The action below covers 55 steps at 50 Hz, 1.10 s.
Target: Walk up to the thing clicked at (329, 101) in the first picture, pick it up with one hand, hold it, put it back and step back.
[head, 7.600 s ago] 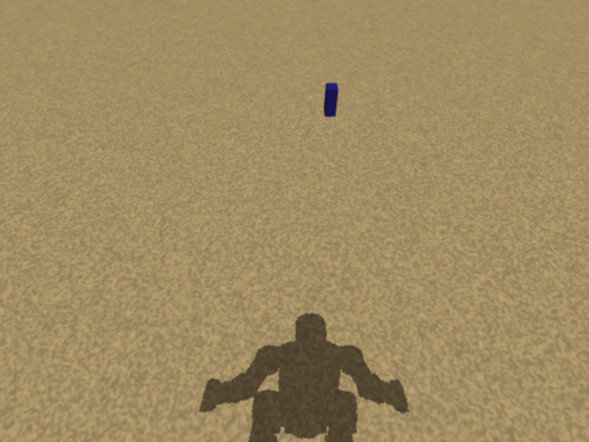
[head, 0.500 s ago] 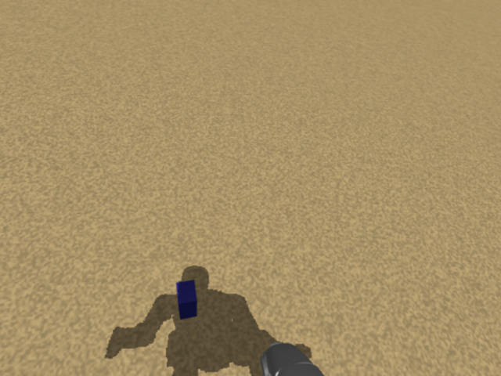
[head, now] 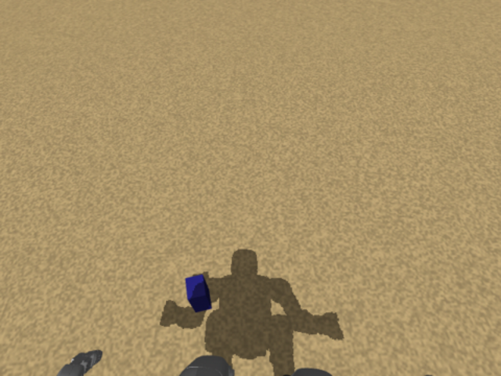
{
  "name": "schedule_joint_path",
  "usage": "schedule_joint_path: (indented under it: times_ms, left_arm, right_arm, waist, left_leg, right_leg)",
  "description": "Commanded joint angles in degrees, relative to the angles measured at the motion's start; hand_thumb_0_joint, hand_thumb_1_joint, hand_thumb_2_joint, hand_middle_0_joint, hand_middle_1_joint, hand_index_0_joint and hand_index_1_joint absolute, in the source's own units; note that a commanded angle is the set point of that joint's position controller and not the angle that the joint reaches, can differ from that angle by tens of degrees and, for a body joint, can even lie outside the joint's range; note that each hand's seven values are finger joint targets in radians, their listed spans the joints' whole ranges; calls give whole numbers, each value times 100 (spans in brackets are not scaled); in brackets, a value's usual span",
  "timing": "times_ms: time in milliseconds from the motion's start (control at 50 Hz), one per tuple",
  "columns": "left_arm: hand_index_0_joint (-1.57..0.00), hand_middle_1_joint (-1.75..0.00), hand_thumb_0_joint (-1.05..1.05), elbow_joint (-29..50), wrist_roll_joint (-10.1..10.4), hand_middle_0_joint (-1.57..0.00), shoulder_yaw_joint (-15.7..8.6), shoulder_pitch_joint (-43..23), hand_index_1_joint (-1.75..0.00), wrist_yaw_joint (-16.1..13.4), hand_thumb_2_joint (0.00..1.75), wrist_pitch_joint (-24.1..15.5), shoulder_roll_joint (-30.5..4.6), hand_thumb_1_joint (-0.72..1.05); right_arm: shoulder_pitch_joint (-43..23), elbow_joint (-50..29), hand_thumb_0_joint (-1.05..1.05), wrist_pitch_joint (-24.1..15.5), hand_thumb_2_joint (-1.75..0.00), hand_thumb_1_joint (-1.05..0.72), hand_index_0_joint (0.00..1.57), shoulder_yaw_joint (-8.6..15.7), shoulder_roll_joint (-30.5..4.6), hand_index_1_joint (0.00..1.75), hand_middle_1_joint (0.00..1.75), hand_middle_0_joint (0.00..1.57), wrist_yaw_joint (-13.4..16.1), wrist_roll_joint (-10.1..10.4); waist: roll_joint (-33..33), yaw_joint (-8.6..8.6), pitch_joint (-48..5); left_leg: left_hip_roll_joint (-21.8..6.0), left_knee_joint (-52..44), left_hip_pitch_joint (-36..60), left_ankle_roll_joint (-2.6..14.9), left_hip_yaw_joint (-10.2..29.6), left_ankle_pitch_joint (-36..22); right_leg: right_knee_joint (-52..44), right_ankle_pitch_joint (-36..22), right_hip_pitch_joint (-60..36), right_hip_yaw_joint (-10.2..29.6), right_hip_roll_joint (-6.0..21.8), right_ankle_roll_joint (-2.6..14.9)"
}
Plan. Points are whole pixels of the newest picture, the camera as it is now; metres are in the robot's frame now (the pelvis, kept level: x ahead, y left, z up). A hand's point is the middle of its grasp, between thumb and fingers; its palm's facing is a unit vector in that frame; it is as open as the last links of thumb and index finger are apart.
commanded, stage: walk up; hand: left
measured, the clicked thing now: (199, 294) +0.43 +0.24 -0.68
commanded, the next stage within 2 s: none
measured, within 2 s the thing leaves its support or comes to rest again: neither
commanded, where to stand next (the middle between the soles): +0.09 +0.02 m, yaw +2 degrees
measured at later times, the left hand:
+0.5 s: hand out of the picture +0.04 +0.30 -0.17, palm faces +0.04 -0.94 -0.35, open 7.4 cm
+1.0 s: hand out of the picture -0.06 +0.35 -0.12, palm faces +0.05 -0.80 -0.60, open 7.4 cm
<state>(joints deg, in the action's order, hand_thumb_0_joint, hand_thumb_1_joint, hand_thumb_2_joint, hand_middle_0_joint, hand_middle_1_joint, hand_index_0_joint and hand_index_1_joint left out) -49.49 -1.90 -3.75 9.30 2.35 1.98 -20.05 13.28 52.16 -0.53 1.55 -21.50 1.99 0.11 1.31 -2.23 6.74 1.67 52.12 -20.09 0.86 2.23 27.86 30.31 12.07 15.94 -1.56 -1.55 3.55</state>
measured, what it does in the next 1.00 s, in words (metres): steps on the spot: left foot, then right foot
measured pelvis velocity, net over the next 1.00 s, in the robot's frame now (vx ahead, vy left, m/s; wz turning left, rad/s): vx -0.02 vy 0.03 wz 0.09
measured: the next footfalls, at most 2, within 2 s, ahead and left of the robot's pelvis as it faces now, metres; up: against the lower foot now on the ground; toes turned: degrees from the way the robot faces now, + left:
left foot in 0.28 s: +0.06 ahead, +0.18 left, +0.00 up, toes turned +4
right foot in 0.58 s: -0.01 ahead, -0.16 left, +0.00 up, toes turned +0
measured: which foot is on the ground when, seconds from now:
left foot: up 0.00-0.26, down 0.28-0.60, up 0.62-1.00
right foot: down 0.00-0.30, up 0.32-0.56, down 0.58-1.00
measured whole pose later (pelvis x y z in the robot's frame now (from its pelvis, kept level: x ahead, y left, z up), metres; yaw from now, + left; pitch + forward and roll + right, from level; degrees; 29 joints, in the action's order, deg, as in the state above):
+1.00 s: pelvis -0.02 +0.03 -0.02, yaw +5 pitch -3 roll -2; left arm -49.2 -1.3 -4.6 25.0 -3.5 -5.1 -26.0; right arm 14.8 45.8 5.3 6.3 -25.0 -6.1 -3.3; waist 8.3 -0.5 7.4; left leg -4.0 48.7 -27.9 0.5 4.4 17.8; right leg 38.5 24.8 9.9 -2.4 5.2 -4.2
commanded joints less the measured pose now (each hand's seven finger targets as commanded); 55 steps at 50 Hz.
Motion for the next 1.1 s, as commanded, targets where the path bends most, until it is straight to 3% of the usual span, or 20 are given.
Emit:
schedule_joint_path:
  times_ms: [0,60,140,240,260,280,320,380,460,540,560,580,620,720,840,940,980,1020,1060,1080]
  left_arm:
    - [-20,-30,0,226,62,-20,-383,544,-30,-311,90,-412,-1630,90]
    - [-20,-30,0,179,86,-20,-457,737,-30,-469,90,-530,-1948,90]
    - [-20,-30,0,374,86,-20,-267,-74,-30,-450,90,-536,-1524,90]
    - [-20,-30,0,911,-101,-20,-343,-568,-30,-193,90,100,-1423,90]
    - [-20,-30,0,1015,-105,-20,-306,-488,-30,-153,90,197,-1203,90]
    - [-20,-30,0,1099,-69,-20,-296,-323,-30,-147,90,268,-1032,90]
    - [-20,-30,0,920,-69,-20,-443,-122,-30,-211,90,445,-1517,90]
    - [-20,-30,0,674,25,-20,-566,286,-30,-116,90,361,-1583,90]
    - [-20,-30,0,470,183,-20,-458,859,-30,139,90,-7,-1643,90]
    - [-20,-30,0,-141,132,-20,-550,1832,-30,-127,90,-405,-1636,90]
    - [-20,-30,0,-338,83,-20,-658,2478,-30,-244,90,-493,-1906,90]
    - [-20,-30,0,-194,-13,-20,-759,2588,-30,-331,90,-555,-2485,90]
    - [-20,-30,0,307,-82,-20,-745,1189,-30,-437,90,-624,-2930,90]
    - [-20,-30,0,125,71,-20,-525,1130,-30,-568,90,-877,-2143,90]
    - [-20,-30,0,242,56,-20,-549,1545,-30,-791,90,-896,-2152,90]
    - [-20,-30,0,368,64,-20,-508,1760,-30,-703,90,-833,-2329,90]
    - [-20,-30,0,558,19,-20,-477,1274,-30,-555,90,-760,-2305,90]
    - [-20,-30,0,675,-68,-20,-208,1621,-30,-420,90,-668,-1458,90]
    - [-20,-30,0,714,89,-20,-188,1544,-30,-454,90,-565,-1612,90]
    - [-20,-30,0,715,38,-20,-243,1006,-30,-460,90,-553,-2053,90]
  right_arm:
    - [59,-352,0,36,-90,-90,20,344,-1190,30,30,20,-89,-200]
    - [-133,-548,0,166,-90,-90,20,420,-1216,30,30,20,-198,-326]
    - [205,-300,0,104,-90,-90,20,412,-1005,30,30,20,-188,-81]
    - [1194,56,0,-122,-90,-90,20,529,-1355,30,30,20,208,-27]
    - [1271,59,0,-165,-90,-90,20,606,-1620,30,30,20,303,-111]
    - [1180,-91,0,-205,-90,-90,20,703,-2105,30,30,20,367,-217]
    - [432,-491,0,-224,-90,-90,20,835,-2537,30,30,20,449,-117]
    - [209,-544,0,-304,-90,-90,20,723,-2037,30,30,20,485,-163]
    - [-142,-840,0,-298,-90,-90,20,718,-1994,30,30,20,-35,-302]
    - [-191,-1051,0,140,-90,-90,20,669,-1703,30,30,20,-378,-501]
    - [-80,-1080,0,209,-90,-90,20,554,-1287,30,30,20,-374,-477]
    - [-148,-1266,0,220,-90,-90,20,390,-815,30,30,20,-367,-405]
    - [-544,-1401,0,154,-90,-90,20,604,-1506,30,30,20,-355,-275]
    - [633,-823,0,225,-90,-90,20,736,-1419,30,30,20,-583,-227]
    - [-37,-1321,0,398,-90,-90,20,755,-1349,30,30,20,-730,-408]
    - [-557,-1459,0,317,-90,-90,20,801,-1368,30,30,20,-772,-292]
    - [152,-1157,0,172,-90,-90,20,855,-1388,30,30,20,-755,-138]
    - [1751,-603,0,-55,-90,-90,20,1080,-1897,30,30,20,-581,-87]
    - [1560,-813,0,-221,-90,-90,20,1103,-2666,30,30,20,-425,79]
    - [1050,-831,0,-223,-90,-90,20,1100,-2637,30,30,20,-414,106]
  waist:
    - [-214,-140,-719]
    - [-203,-87,-406]
    - [-791,222,-710]
    - [-1192,525,-792]
    - [-643,534,-764]
    - [631,476,-752]
    - [395,304,-621]
    - [64,41,-917]
    - [1797,187,-1121]
    - [1453,-77,-488]
    - [84,-447,-308]
    - [-1195,-524,6]
    - [-279,-106,760]
    - [-506,469,625]
    - [-970,176,185]
    - [-1529,-77,-93]
    - [-1655,362,-445]
    - [445,1063,-1198]
    - [880,858,-1084]
    - [317,712,-499]
  left_leg:
    - [-335,-331,-1103,-10,587,-133]
    - [-472,-49,-1146,-22,785,-2]
    - [-305,-497,84,-32,276,-261]
    - [127,-2366,788,-115,-845,-2621]
    - [-453,-2539,1240,99,-23,-3102]
    - [-2074,-2790,1374,760,2210,-4196]
    - [-3391,-3155,85,1925,3459,-3535]
    - [-2099,-2403,671,1415,1450,-3487]
    - [-1330,-3312,741,1054,1177,1752]
    - [-824,-1913,-744,1092,433,1459]
    - [-388,-284,-1880,758,-15,1580]
    - [122,1320,-3154,386,1,957]
    - [-370,1378,-3469,79,1234,-197]
    - [-286,1171,-1956,-162,965,-1565]
    - [-520,580,-1533,-156,671,-1678]
    - [-605,-586,-994,34,24,-732]
    - [-356,-1352,400,135,-394,-522]
    - [-352,-2192,2760,251,532,473]
    - [-2812,-3950,2156,1128,5057,1671]
    - [-3006,-4152,1309,1587,5112,2162]
  right_leg:
    - [-1255,669,-1524,2355,1990,922]
    - [-941,-1423,-1206,2372,2501,1092]
    - [-435,-3282,-385,1074,1886,816]
    - [1337,-1291,60,58,650,266]
    - [1831,-272,786,47,413,34]
    - [2924,2139,1852,322,-94,-204]
    - [4633,2325,1365,1314,275,-257]
    - [5072,1604,1640,1593,84,-231]
    - [2688,1914,1062,149,139,-358]
    - [-371,1882,-1012,-230,-50,-446]
    - [-848,1498,-2002,285,116,-483]
    - [-1426,2886,-1966,2688,1314,-233]
    - [-2476,4985,-345,4827,2897,841]
    - [-1410,582,-142,1501,1575,171]
    - [-622,-2010,-306,801,1698,484]
    - [-123,-1652,-608,756,1807,718]
    - [321,-382,34,552,1579,667]
    - [3538,507,1480,129,901,290]
    - [4694,2116,2846,880,69,5]
    - [4714,1871,2866,1099,503,43]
